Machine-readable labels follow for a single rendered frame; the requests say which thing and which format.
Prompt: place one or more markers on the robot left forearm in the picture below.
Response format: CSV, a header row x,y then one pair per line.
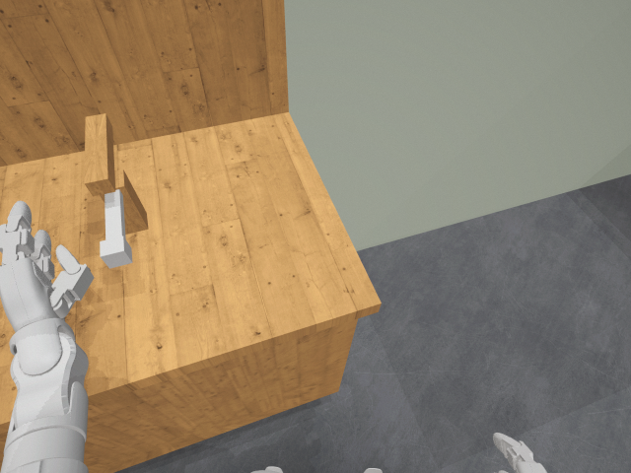
x,y
48,427

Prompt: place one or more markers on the right robot hand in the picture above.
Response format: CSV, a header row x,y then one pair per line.
x,y
518,454

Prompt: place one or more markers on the counter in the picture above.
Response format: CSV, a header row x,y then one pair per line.
x,y
245,289

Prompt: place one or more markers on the left robot hand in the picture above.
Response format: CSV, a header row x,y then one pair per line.
x,y
26,273

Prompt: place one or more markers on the tap lever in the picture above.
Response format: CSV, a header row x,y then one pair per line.
x,y
115,250

